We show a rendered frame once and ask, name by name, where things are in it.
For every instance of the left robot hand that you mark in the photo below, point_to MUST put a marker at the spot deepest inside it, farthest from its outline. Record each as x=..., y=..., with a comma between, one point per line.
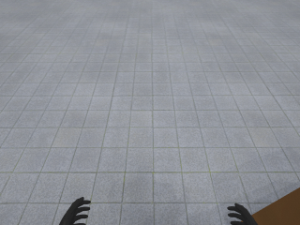
x=71, y=214

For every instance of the pedestal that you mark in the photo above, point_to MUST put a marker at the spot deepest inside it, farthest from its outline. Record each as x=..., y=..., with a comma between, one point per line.
x=285, y=211

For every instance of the right robot hand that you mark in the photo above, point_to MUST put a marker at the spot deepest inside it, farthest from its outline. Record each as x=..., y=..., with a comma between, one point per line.
x=245, y=216

